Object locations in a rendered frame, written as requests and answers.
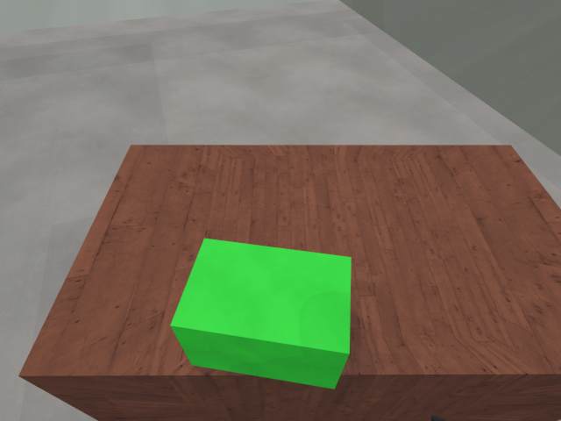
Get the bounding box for pedestal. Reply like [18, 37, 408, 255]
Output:
[18, 145, 561, 421]

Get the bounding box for carton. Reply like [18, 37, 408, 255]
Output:
[170, 239, 352, 389]

